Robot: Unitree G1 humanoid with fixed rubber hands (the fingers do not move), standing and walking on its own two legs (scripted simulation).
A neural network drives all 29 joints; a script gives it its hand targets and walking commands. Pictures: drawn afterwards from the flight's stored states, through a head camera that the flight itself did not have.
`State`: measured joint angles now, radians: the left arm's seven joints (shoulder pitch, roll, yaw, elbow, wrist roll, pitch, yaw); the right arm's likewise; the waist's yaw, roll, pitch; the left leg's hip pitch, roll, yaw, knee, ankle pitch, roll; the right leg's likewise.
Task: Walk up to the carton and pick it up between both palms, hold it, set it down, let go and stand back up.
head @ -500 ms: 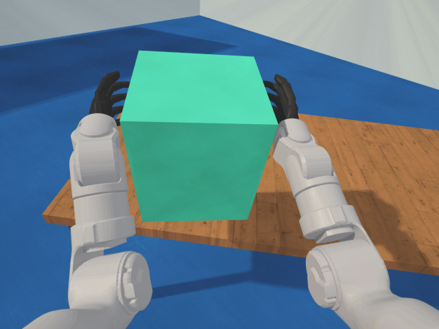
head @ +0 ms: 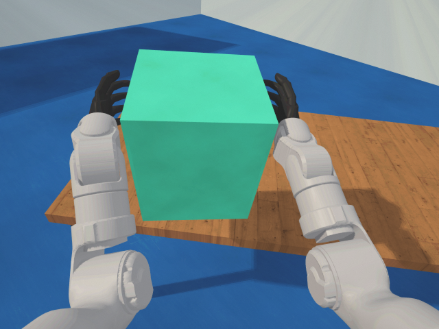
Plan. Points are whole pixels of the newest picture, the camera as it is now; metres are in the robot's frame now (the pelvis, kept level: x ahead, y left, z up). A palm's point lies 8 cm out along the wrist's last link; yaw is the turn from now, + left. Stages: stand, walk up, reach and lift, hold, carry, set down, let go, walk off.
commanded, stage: hold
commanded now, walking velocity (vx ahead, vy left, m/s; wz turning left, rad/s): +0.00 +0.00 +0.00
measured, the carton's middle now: (197, 140) +0.40 +0.01 +0.17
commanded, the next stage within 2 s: none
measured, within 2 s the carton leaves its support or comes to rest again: neither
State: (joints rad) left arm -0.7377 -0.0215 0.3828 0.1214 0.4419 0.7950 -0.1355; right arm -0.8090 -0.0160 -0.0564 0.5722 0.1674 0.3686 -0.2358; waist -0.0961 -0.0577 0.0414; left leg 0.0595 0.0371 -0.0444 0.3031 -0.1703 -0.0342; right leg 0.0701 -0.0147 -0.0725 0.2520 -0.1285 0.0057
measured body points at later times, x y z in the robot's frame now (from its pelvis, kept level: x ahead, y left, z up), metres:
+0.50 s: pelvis +0.00 +0.00 +0.00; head -0.07 +0.03 +0.44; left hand +0.37 +0.16 +0.25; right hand +0.37 -0.14 +0.24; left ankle +0.01 +0.14 -0.75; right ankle +0.02 -0.12 -0.75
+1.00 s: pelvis +0.01 +0.00 +0.00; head -0.06 +0.03 +0.44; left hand +0.38 +0.16 +0.25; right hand +0.38 -0.14 +0.24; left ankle +0.01 +0.14 -0.75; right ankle +0.02 -0.12 -0.75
